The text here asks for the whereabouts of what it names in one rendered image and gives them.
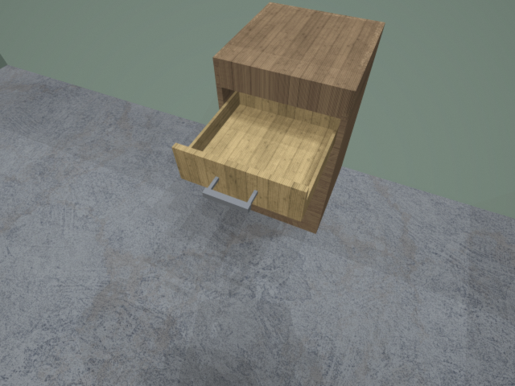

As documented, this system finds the drawer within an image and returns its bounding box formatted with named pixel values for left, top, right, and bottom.
left=172, top=91, right=341, bottom=222

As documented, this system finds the cabinet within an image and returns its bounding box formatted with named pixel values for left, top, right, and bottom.
left=212, top=2, right=385, bottom=234

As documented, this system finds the handle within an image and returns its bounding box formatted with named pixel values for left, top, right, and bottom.
left=202, top=177, right=258, bottom=214

